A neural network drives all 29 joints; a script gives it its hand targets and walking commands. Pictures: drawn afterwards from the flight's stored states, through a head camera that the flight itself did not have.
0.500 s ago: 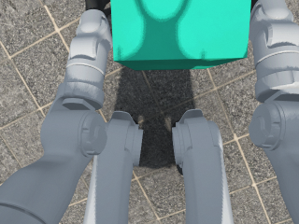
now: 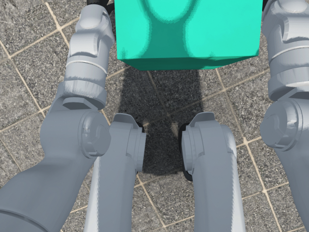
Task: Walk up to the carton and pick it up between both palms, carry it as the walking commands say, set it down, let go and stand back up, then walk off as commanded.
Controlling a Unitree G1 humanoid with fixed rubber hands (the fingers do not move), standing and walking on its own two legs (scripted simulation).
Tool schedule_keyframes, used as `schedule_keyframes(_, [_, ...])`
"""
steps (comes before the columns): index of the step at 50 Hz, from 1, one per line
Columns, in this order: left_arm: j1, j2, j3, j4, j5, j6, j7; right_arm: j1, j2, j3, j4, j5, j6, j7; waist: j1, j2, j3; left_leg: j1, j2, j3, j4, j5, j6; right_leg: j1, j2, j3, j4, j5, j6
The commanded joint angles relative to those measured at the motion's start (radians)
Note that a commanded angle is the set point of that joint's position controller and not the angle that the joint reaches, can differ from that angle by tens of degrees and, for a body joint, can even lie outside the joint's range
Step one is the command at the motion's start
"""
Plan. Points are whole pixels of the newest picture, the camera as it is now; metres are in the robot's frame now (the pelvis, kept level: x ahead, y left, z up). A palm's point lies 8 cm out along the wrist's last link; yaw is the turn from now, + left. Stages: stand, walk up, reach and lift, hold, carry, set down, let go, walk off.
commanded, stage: set down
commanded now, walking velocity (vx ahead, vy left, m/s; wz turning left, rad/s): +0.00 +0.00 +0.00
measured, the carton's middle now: (180, 11) +0.55 -0.06 -0.22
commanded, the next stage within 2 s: none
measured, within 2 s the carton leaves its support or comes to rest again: neither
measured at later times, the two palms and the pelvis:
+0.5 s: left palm (100, 8) +0.54 +0.11 -0.16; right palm (267, 1) +0.53 -0.22 -0.16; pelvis +0.00 +0.00 +0.00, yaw +0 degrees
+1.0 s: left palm (82, 7) +0.54 +0.14 -0.16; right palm out of the picture +0.53 -0.26 -0.15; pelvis +0.00 +0.01 +0.00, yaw -1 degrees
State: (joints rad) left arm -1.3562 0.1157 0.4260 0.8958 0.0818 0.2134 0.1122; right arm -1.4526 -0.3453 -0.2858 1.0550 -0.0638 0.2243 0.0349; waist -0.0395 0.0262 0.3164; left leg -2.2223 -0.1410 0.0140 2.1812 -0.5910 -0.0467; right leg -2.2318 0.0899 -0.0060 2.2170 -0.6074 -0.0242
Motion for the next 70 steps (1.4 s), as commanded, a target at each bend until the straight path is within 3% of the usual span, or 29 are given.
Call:
schedule_keyframes(1, [-0.581, -0.750, -0.328, -0.034, -0.070, -0.019, -0.217, -0.410, 0.849, 0.254, -0.020, 0.065, 0.001, 0.239, -0.015, -0.019, -0.868, 0.367, -0.008, 0.036, -0.125, 0.157, 0.046, 0.404, 0.005, 0.043, -0.218, 0.230, -0.005])
schedule_keyframes(7, [-0.570, -0.705, -0.309, -0.027, -0.063, -0.022, -0.212, -0.404, 0.799, 0.233, -0.014, 0.053, -0.003, 0.233, -0.012, -0.015, -0.861, 0.375, -0.005, 0.036, -0.123, 0.149, 0.043, 0.406, 0.000, 0.042, -0.214, 0.218, -0.004])
schedule_keyframes(14, [-0.526, -0.547, -0.256, -0.012, -0.042, -0.038, -0.172, -0.382, 0.632, 0.187, 0.001, 0.031, -0.025, 0.188, -0.006, -0.018, -0.883, 0.401, 0.001, 0.040, -0.123, 0.146, 0.030, 0.445, -0.014, 0.040, -0.214, 0.220, 0.007])
schedule_keyframes(19, [-0.440, -0.293, -0.185, 0.013, -0.032, -0.059, -0.106, -0.320, 0.358, 0.126, 0.021, 0.017, -0.060, 0.109, -0.004, -0.016, -0.916, 0.437, 0.012, 0.047, -0.127, 0.145, 0.015, 0.490, -0.030, 0.040, -0.220, 0.225, 0.018])
schedule_keyframes(24, [-0.291, 0.134, -0.138, 0.005, -0.093, -0.114, 0.018, -0.238, -0.105, 0.082, 0.000, 0.072, -0.121, -0.032, 0.005, -0.032, -1.038, 0.519, 0.037, 0.043, -0.124, 0.222, -0.002, 0.570, -0.050, 0.047, -0.219, 0.299, 0.035])
schedule_keyframes(27, [-0.290, 0.193, -0.171, 0.011, -0.156, -0.136, 0.048, -0.298, -0.185, 0.121, -0.039, 0.151, -0.155, -0.077, 0.021, -0.041, -1.150, 0.535, 0.049, 0.032, -0.106, 0.302, -0.001, 0.630, -0.055, 0.065, -0.200, 0.380, 0.034])
schedule_keyframes(29, [-0.283, 0.208, -0.194, 0.008, -0.189, -0.143, 0.053, -0.295, -0.211, 0.140, -0.040, 0.182, -0.169, -0.087, 0.014, -0.055, -1.199, 0.518, 0.056, 0.027, -0.099, 0.334, 0.001, 0.666, -0.060, 0.073, -0.191, 0.426, 0.032])
schedule_keyframes(35, [-0.217, 0.209, -0.243, 0.020, -0.244, -0.144, 0.042, -0.214, -0.239, 0.159, 0.011, 0.218, -0.182, -0.073, -0.018, -0.061, -1.172, 0.472, 0.065, 0.021, -0.099, 0.355, 0.000, 0.635, -0.078, 0.070, -0.186, 0.446, 0.021])
schedule_keyframes(42, [-0.201, 0.258, -0.239, 0.001, -0.245, -0.137, 0.036, -0.211, -0.275, 0.168, 0.015, 0.248, -0.175, -0.035, 0.007, -0.061, -1.155, 0.483, 0.075, 0.022, -0.104, 0.345, 0.007, 0.588, -0.088, 0.061, -0.182, 0.404, 0.017])
schedule_keyframes(48, [-0.247, 0.283, -0.254, -0.076, -0.269, -0.114, 0.045, -0.252, -0.314, 0.169, -0.053, 0.272, -0.159, -0.023, 0.014, -0.060, -1.280, 0.568, 0.078, 0.031, -0.119, 0.326, 0.012, 0.654, -0.084, 0.046, -0.194, 0.382, 0.012])
schedule_keyframes(53, [-0.248, 0.300, -0.241, -0.162, -0.265, -0.064, 0.059, -0.246, -0.354, 0.147, -0.132, 0.255, -0.115, -0.028, 0.004, -0.064, -1.407, 0.653, 0.071, 0.044, -0.175, 0.304, 0.015, 0.749, -0.074, 0.031, -0.249, 0.376, 0.005])
schedule_keyframes(59, [-0.162, 0.267, -0.202, -0.168, -0.232, -0.029, 0.049, -0.183, -0.321, 0.122, -0.147, 0.211, -0.082, -0.017, 0.002, -0.079, -1.345, 0.601, 0.064, 0.050, -0.271, 0.299, 0.018, 0.769, -0.064, 0.044, -0.350, 0.399, 0.004])
schedule_keyframes(70, [-0.084, 0.239, -0.147, -0.183, -0.169, -0.023, 0.020, -0.131, -0.277, 0.078, -0.140, 0.149, -0.062, 0.024, 0.031, -0.098, -1.315, 0.599, 0.057, 0.055, -0.465, 0.316, 0.017, 0.843, -0.049, 0.051, -0.538, 0.435, 0.019])
